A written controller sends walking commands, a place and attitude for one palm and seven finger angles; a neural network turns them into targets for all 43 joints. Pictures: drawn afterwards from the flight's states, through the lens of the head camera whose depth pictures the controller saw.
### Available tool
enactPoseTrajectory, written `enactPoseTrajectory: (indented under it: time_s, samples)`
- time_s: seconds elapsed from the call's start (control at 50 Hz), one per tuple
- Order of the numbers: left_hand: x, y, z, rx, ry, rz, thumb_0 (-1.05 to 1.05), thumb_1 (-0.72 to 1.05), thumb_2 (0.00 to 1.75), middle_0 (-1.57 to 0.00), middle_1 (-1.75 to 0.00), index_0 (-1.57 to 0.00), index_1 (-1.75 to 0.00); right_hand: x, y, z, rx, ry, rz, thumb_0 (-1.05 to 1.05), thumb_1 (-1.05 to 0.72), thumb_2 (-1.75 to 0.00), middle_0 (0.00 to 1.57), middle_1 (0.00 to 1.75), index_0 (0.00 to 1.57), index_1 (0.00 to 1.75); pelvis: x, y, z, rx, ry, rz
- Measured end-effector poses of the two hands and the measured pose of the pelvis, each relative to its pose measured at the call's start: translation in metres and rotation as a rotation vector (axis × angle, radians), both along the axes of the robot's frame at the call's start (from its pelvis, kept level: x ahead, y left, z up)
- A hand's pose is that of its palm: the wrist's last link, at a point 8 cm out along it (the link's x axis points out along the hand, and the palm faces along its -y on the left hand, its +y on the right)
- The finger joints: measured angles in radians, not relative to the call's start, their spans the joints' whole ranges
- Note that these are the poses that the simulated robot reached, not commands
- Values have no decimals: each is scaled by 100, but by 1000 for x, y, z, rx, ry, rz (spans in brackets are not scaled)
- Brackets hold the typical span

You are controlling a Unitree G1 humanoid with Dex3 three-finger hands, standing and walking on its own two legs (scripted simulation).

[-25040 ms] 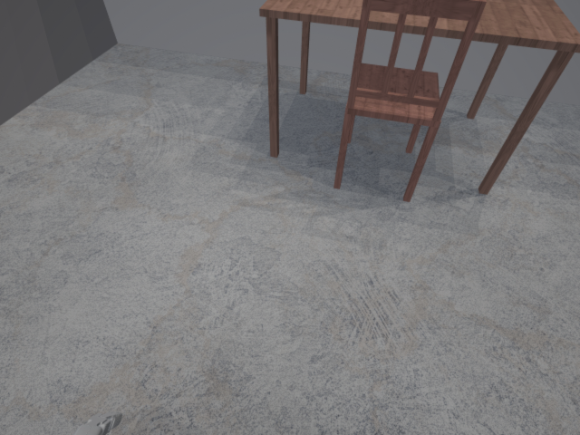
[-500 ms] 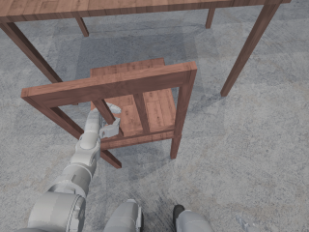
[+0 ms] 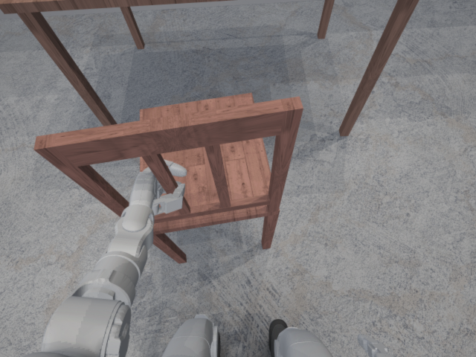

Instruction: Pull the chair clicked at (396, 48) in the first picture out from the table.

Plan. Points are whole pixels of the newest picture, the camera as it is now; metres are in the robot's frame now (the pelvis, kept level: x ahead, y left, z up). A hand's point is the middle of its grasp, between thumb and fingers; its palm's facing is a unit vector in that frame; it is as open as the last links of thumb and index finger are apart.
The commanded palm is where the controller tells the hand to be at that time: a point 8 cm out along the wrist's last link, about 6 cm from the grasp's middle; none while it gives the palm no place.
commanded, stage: step backward, pulling the chair out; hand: left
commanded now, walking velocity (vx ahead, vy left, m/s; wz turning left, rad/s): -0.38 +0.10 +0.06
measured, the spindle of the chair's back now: (170, 187) +0.41 +0.15 -0.08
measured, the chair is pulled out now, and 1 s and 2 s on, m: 0.41 0.62 0.62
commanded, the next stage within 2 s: stop walking, hand still on the chair in 0.38 s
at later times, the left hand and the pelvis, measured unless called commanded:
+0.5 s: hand (164, 261) +0.26 +0.14 -0.06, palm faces -0.02 -0.98 -0.20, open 5.4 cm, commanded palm +0.24 +0.19 -0.04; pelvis -0.11 +0.00 +0.00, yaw +0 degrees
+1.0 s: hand (162, 321) +0.17 +0.13 -0.06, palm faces -0.01 -0.98 -0.19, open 5.4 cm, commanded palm +0.15 +0.18 -0.04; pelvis -0.13 +0.01 +0.00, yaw +0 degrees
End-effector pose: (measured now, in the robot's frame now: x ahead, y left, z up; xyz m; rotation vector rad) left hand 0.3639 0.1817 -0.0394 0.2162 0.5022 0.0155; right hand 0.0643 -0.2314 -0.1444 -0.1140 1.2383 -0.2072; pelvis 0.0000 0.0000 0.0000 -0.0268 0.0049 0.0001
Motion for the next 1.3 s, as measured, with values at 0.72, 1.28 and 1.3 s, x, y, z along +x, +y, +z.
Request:
enactPoseTrajectory:
  time_s: [0.72,1.28,1.3]
  samples:
    - [-171,0,2,-11,19,46,2,66,75,-21,-116,-50,-145,-136,-37,10,-129,-85,2,1,-92,-90,20,30,20,30,-147,2,-8,42,-14,18]
    - [-212,5,3,-11,41,-10,2,63,78,-21,-120,-50,-145,-69,15,30,-54,-270,31,1,-91,-90,20,30,20,30,-115,19,2,32,-40,-8]
    - [-212,5,3,-11,40,-11,2,63,78,-21,-120,-50,-145,-68,14,31,-58,-272,32,1,-91,-90,20,30,20,30,-115,19,2,32,-39,-8]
